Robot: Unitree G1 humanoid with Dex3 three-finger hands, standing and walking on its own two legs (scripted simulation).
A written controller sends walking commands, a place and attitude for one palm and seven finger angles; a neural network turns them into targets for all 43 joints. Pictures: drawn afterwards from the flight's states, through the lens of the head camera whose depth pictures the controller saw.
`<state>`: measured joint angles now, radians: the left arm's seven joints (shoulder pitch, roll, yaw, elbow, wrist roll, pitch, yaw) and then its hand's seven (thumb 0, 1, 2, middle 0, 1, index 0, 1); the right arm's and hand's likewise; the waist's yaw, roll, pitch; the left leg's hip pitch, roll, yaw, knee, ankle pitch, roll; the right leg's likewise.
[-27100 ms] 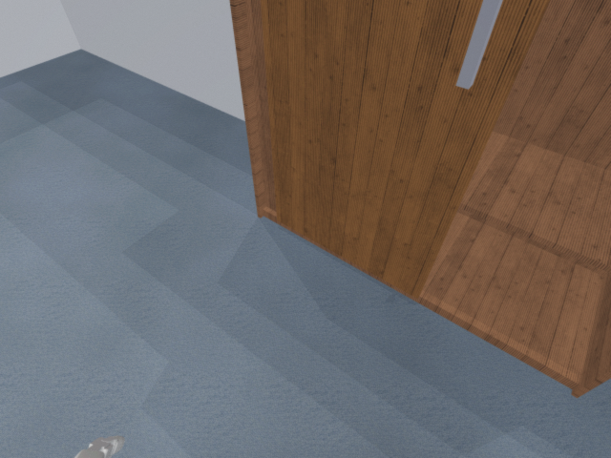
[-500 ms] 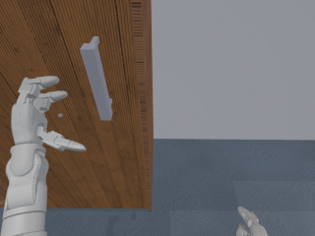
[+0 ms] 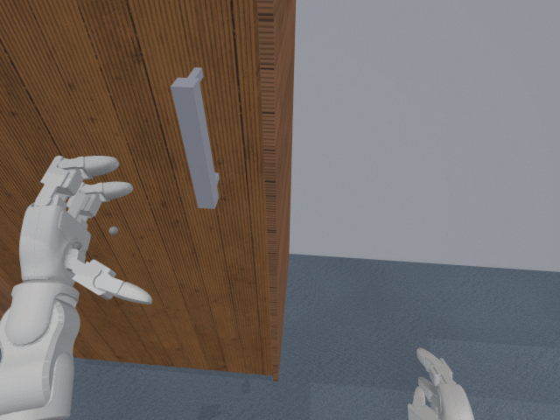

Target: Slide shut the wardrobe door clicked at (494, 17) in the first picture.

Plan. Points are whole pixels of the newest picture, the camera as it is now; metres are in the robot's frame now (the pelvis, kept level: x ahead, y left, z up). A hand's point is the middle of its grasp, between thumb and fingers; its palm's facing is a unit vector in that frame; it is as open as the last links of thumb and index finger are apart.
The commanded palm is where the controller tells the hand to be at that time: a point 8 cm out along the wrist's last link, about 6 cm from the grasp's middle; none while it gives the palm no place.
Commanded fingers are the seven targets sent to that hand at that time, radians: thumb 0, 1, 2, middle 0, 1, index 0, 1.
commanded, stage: draw the hand back to the body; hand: left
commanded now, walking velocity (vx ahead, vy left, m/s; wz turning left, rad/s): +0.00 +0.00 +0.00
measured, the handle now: (202, 141) +0.41 +0.18 +0.22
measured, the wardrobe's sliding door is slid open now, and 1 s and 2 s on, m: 0.00 0.00 0.00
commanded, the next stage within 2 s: step back with the hand held close in 1.52 s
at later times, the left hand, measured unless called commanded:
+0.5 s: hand (109, 260) +0.23 +0.24 +0.17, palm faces +0.19 -0.97 -0.17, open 14.5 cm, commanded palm +0.19 +0.28 +0.19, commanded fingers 0.00 -0.22 0.36 -0.24 -0.96 -0.24 -0.96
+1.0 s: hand (82, 256) +0.23 +0.27 +0.17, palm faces +0.44 -0.83 -0.34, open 10.2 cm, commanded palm +0.17 +0.30 +0.19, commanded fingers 0.00 0.68 0.80 -0.21 -0.43 -0.21 -0.43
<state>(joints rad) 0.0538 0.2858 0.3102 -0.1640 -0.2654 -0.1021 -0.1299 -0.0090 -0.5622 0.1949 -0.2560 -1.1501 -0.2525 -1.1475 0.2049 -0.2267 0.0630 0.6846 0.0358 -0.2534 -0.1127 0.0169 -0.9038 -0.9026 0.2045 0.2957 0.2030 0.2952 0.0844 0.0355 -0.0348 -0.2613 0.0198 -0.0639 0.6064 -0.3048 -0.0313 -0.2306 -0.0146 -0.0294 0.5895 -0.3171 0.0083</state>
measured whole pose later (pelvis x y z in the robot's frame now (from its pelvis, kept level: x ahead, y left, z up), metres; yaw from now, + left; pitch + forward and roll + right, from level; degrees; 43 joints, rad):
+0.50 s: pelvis +0.01 +0.00 +0.00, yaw +0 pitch -4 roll -1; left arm 0.23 0.35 0.33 -0.35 -0.26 0.24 -0.18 -0.01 -0.49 0.23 -0.25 -1.11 -0.25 -1.11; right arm 0.19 -0.25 0.06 0.63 0.05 -0.28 -0.12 0.02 -0.90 -0.90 0.20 0.30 0.20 0.30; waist 0.09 0.05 -0.04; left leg -0.20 0.02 -0.07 0.58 -0.32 -0.03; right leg -0.17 -0.01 -0.03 0.56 -0.33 0.01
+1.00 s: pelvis +0.02 +0.01 +0.01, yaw -2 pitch -4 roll +0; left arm 0.40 0.34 0.33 -0.36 -0.08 -0.09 0.10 0.00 0.33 0.62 -0.23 -0.63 -0.23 -0.63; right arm 0.22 -0.22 0.02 0.68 0.00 -0.18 -0.09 0.02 -0.90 -0.90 0.20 0.30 0.20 0.30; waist 0.07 0.05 0.00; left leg -0.13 0.01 -0.02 0.49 -0.29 -0.01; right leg -0.11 -0.03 0.01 0.48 -0.29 0.02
